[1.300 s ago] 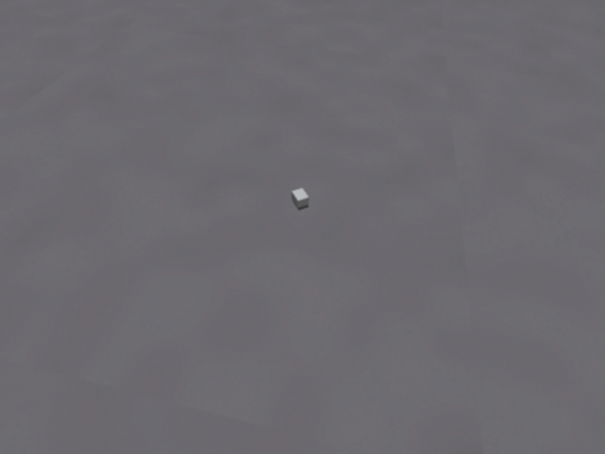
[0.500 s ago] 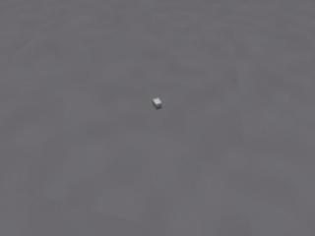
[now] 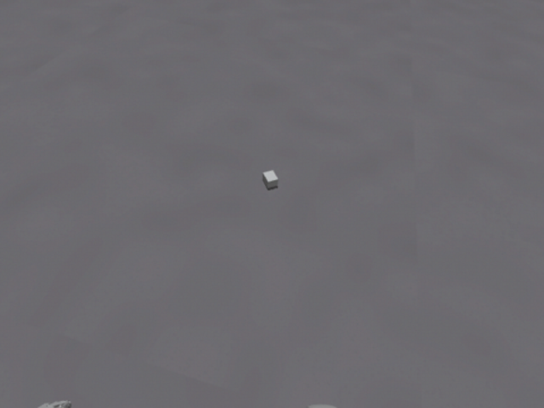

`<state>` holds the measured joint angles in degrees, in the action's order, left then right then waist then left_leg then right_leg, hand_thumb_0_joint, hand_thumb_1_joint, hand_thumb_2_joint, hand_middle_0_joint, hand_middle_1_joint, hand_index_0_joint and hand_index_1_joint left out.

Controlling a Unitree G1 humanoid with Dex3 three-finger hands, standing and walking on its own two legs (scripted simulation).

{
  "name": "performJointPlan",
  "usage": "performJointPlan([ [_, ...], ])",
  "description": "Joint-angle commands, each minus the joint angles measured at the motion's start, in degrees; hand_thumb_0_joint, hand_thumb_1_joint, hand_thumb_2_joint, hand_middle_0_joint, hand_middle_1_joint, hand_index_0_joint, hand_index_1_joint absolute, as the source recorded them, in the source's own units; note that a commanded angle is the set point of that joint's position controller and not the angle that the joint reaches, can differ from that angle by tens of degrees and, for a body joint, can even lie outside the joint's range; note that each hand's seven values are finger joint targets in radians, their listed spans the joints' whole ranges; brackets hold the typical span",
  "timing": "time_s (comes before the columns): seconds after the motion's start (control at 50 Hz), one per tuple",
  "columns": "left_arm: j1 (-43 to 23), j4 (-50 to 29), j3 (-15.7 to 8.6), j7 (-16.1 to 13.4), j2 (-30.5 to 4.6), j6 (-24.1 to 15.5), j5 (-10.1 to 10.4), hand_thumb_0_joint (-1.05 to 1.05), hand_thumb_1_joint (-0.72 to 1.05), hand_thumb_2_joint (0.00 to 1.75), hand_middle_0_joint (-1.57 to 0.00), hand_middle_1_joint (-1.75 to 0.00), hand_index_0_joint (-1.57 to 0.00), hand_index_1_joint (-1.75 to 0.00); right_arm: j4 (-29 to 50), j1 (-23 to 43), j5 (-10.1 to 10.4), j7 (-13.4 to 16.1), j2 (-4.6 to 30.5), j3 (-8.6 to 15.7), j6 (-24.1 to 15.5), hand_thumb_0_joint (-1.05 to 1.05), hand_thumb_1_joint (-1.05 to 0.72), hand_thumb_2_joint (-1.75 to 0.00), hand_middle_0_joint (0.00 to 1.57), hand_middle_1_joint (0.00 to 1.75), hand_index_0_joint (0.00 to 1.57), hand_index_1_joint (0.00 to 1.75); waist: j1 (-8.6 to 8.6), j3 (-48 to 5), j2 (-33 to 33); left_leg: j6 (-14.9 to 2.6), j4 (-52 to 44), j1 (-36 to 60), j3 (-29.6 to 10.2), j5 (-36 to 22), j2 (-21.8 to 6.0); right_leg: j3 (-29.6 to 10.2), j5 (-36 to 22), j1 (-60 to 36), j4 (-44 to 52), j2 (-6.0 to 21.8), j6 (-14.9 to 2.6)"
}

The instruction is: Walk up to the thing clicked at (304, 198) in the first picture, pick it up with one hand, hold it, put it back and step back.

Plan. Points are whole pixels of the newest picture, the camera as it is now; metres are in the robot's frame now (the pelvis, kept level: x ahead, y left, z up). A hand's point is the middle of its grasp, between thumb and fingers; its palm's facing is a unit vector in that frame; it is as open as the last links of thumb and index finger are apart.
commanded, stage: walk up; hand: left
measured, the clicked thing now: (270, 179) +1.24 -0.06 -0.75
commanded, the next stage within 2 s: none
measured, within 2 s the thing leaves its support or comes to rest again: neither
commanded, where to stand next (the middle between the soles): +0.98 -0.36 m, yaw +18 degrees
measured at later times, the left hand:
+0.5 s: hand (166, 406) +0.16 +0.16 -0.16, palm faces +0.15 -0.94 -0.30, open 7.4 cm
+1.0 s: hand (221, 268) +0.40 +0.09 -0.15, palm faces +0.22 -0.89 -0.40, open 7.3 cm
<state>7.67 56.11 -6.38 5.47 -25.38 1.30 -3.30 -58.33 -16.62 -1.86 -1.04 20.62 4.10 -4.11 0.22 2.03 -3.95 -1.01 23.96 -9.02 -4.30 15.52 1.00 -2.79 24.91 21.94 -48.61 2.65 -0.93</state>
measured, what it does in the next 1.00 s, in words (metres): walks ahead: right foot, then left foot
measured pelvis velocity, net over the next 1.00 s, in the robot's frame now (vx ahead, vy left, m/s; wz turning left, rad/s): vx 0.39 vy -0.21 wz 0.22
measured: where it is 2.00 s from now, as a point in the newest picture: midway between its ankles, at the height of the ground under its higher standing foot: (337, 261)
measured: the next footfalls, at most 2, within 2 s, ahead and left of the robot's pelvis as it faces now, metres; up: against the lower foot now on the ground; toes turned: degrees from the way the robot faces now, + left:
right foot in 0.14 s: +0.15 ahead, -0.20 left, +0.00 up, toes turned -1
left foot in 0.52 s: +0.32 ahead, +0.02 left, +0.00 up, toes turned +13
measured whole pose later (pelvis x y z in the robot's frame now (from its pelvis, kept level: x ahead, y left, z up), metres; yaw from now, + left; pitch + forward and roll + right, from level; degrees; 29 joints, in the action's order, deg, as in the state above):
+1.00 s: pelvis +0.39 -0.21 -0.03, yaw +12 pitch -3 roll +0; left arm 16.6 45.9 -5.7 5.4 -25.3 -1.5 -1.9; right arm -53.0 -17.9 0.0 0.9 27.3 4.0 -3.8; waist 2.7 2.6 1.3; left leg -2.7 65.8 -26.3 -1.4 27.5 -3.7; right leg 5.5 19.6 22.0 -44.1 4.9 -0.5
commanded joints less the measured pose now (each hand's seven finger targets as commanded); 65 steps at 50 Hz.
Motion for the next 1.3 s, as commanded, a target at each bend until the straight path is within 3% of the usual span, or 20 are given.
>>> performJointPlan([
  [0.0,-7.5,-9.3,-2.4,1.2,-9.1,-2.2,0.0,0.00,0.90,0.90,-0.20,-0.30,-0.20,-0.30,7.4,1.2,-0.6,1.0,20.2,5.1,-1.6,0.00,-0.90,-0.90,0.20,0.30,0.20,0.30,-1.55,1.9,14.5,-11.01,-11.6,-0.2,-15.4,15.9,-14.3,-1.0,0.9,7.2,5.5,2.3,1.11],
  [0.1,9.3,-5.0,-4.4,0.2,-10.8,-2.8,0.4,0.00,0.90,0.90,-0.20,-0.30,-0.20,-0.30,10.5,7.7,-0.7,1.1,17.4,4.4,-0.8,0.00,-0.90,-0.90,0.20,0.30,0.20,0.30,8.66,-3.4,7.4,-5.36,5.7,-20.4,-4.0,12.5,-7.4,6.4,-9.7,-27.1,18.0,-1.5,0.62],
  [0.12,18.4,-3.3,-5.9,-0.7,-14.8,-3.4,-0.2,0.00,0.90,0.90,-0.20,-0.30,-0.20,-0.30,10.7,6.1,-0.9,1.4,12.5,2.8,-0.7,0.00,-0.90,-0.90,0.20,0.30,0.20,0.30,13.20,-6.6,-8.2,-3.77,26.7,-29.0,1.2,15.5,-1.4,0.1,-0.3,-36.5,23.4,1.0,0.39],
  [0.14,18.4,-5.5,-6.6,-1.3,-20.4,-4.0,-0.8,0.00,0.90,0.90,-0.20,-0.30,-0.20,-0.30,12.3,5.1,0.6,1.7,9.6,1.5,-0.8,0.00,-0.90,-0.90,0.20,0.30,0.20,0.30,12.41,-4.6,-21.1,-1.23,41.9,-38.7,3.5,20.0,5.0,-28.1,23.7,-32.1,38.5,17.2,-3.28],
  [0.16,9.4,-8.5,-5.5,-1.2,-20.3,-3.9,0.1,0.00,0.90,0.90,-0.20,-0.30,-0.20,-0.30,10.8,3.7,0.4,2.4,15.2,3.0,-0.6,0.00,-0.90,-0.90,0.20,0.30,0.20,0.30,7.30,-0.4,-11.9,-1.62,46.7,-34.4,-1.2,14.8,-0.8,-37.5,31.5,-20.2,44.0,22.5,-8.45],
  [0.26,3.3,-10.8,-3.2,-1.4,-12.9,-4.6,1.5,0.00,0.90,0.90,-0.20,-0.30,-0.20,-0.30,6.4,-3.6,1.3,-0.3,16.2,3.1,-1.0,0.00,-0.90,-0.90,0.20,0.30,0.20,0.30,1.42,4.7,-4.6,-0.66,34.8,-23.1,2.0,4.6,-6.3,-10.6,7.9,-9.6,38.2,11.9,-10.64],
  [0.4,7.4,-13.3,-2.7,-0.8,-12.6,-4.4,1.2,0.00,0.90,0.90,-0.20,-0.30,-0.20,-0.30,11.9,2.9,1.4,-1.0,14.4,3.0,-1.3,0.00,-0.90,-0.90,0.20,0.30,0.20,0.30,3.39,4.5,-0.9,-0.18,15.3,-18.0,7.3,-1.3,-5.5,-1.3,-6.0,-12.9,34.9,10.6,-10.37],
  [0.48,8.3,-15.1,-1.3,-1.0,-10.8,-3.9,1.6,0.00,0.90,0.90,-0.20,-0.30,-0.20,-0.30,10.7,-7.7,1.4,0.6,15.1,4.1,-2.3,0.00,-0.90,-0.90,0.20,0.30,0.20,0.30,-3.04,-2.9,6.9,-2.72,7.3,8.4,10.1,-6.7,-0.5,6.9,-29.6,-4.1,12.4,6.5,-7.50],
  [0.5,10.3,-15.6,-0.4,-1.4,-8.0,-3.8,2.0,0.00,0.90,0.90,-0.20,-0.30,-0.20,-0.30,10.2,-14.6,0.2,1.5,18.4,5.3,-2.7,0.00,-0.90,-0.90,0.20,0.30,0.20,0.30,-6.25,-7.4,13.4,-5.98,3.2,17.0,0.5,0.9,-6.4,8.7,-25.3,2.1,-3.6,3.0,-5.43],
  [0.52,12.4,-16.7,-0.4,-1.5,-5.7,-3.7,2.2,0.00,0.90,0.90,-0.20,-0.30,-0.20,-0.30,11.6,-17.2,-0.4,2.4,25.1,7.0,-2.7,0.00,-0.90,-0.90,0.20,0.30,0.20,0.30,-6.20,-10.4,22.8,-13.08,-2.2,26.5,-32.0,8.9,-24.4,8.9,3.3,20.2,-17.7,-4.9,-1.67],
  [0.54,10.1,-16.4,-2.1,-2.0,-14.0,-3.1,1.7,0.00,0.90,0.90,-0.20,-0.30,-0.20,-0.30,13.1,-14.8,2.1,2.7,26.0,7.7,-2.5,0.00,-0.90,-0.90,0.20,0.30,0.20,0.30,-6.54,-12.4,11.8,-18.53,-6.4,22.6,-42.1,14.6,-29.1,-2.6,7.7,19.9,-23.4,-0.9,-1.04],
  [0.64,12.6,-12.9,-2.2,-0.8,-11.9,-2.7,1.6,0.00,0.90,0.90,-0.20,-0.30,-0.20,-0.30,15.3,-4.1,2.4,2.7,19.8,4.1,-3.1,0.00,-0.90,-0.90,0.20,0.30,0.20,0.30,0.12,0.8,8.4,-12.58,-3.1,-3.6,-9.2,-6.0,-18.1,-1.9,-1.0,11.0,-14.5,5.7,0.44],
  [0.82,17.8,-9.5,-4.9,1.0,-12.9,-2.4,1.0,0.00,0.90,0.90,-0.20,-0.30,-0.20,-0.30,15.7,3.8,0.6,2.1,20.7,4.1,-2.5,0.00,-0.90,-0.90,0.20,0.30,0.20,0.30,7.15,-1.2,5.4,-6.93,10.6,-28.0,2.6,21.6,-10.6,8.8,-7.4,-19.2,7.5,0.2,-0.26],
  [0.84,21.9,-8.5,-5.8,0.6,-15.1,-2.9,0.6,0.00,0.90,0.90,-0.20,-0.30,-0.20,-0.30,15.6,2.9,0.4,2.2,17.4,2.9,-2.1,0.00,-0.90,-0.90,0.20,0.30,0.20,0.30,9.85,-1.6,-5.2,-5.60,24.6,-33.8,6.5,23.1,-6.3,5.9,-0.3,-24.2,12.8,0.7,-1.25],
  [0.86,25.9,-9.5,-6.6,-0.2,-20.0,-3.7,0.1,0.00,0.90,0.90,-0.20,-0.30,-0.20,-0.30,16.8,3.2,1.3,2.5,12.9,1.4,-2.3,0.00,-0.90,-0.90,0.20,0.30,0.20,0.30,12.17,-0.4,-20.7,-2.42,45.6,-41.9,8.8,20.6,1.4,-21.8,18.8,-23.0,29.9,14.4,-6.32],
  [0.88,17.9,-12.4,-5.4,-0.6,-21.1,-4.1,1.2,0.00,0.90,0.90,-0.20,-0.30,-0.20,-0.30,16.8,3.6,1.2,3.3,15.9,2.3,-2.1,0.00,-0.90,-0.90,0.20,0.30,0.20,0.30,8.16,2.6,-15.8,-1.94,50.1,-41.1,2.2,18.8,-0.7,-36.5,21.5,-15.1,39.0,21.8,-12.76],
  [1.1,3.1,-16.9,-1.6,-1.4,-12.8,-3.4,1.7,0.00,0.90,0.90,-0.20,-0.30,-0.20,-0.30,7.5,-14.3,1.7,2.0,15.5,3.4,-4.0,0.00,-0.90,-0.90,0.20,0.30,0.20,0.30,-4.38,-4.1,-0.6,-0.87,8.5,2.1,9.3,-7.0,-2.4,0.9,-9.6,2.9,14.2,9.5,-10.03],
  [1.12,4.9,-17.6,-0.4,-1.3,-9.5,-3.2,1.8,0.00,0.90,0.90,-0.20,-0.30,-0.20,-0.30,6.6,-18.2,1.1,2.8,19.1,4.6,-4.3,0.00,-0.90,-0.90,0.20,0.30,0.20,0.30,-6.35,-6.9,7.6,-1.62,5.4,13.1,4.1,-4.9,-4.2,4.3,-9.5,9.8,2.5,5.5,-7.01],
  [1.16,7.7,-17.8,-0.7,-1.4,-9.4,-2.1,1.5,0.00,0.90,0.90,-0.20,-0.30,-0.20,-0.30,11.3,-16.2,0.4,4.1,26.7,6.3,-4.4,0.00,-0.90,-0.90,0.20,0.30,0.20,0.30,-4.96,-5.9,10.6,-11.56,-7.9,13.5,-37.3,19.7,-27.3,-0.4,5.3,25.4,-18.6,-0.9,-1.93],
  [1.28,10.8,-13.0,-2.6,-0.4,-12.5,-1.7,1.5,0.00,0.90,0.90,-0.20,-0.30,-0.20,-0.30,12.2,-5.9,1.5,3.5,22.6,4.0,-4.3,0.00,-0.90,-0.90,0.20,0.30,0.20,0.30,-0.07,2.1,11.7,-12.96,-2.6,-4.9,-10.2,0.5,-19.3,-1.4,-2.6,15.2,-11.9,6.0,0.78],
])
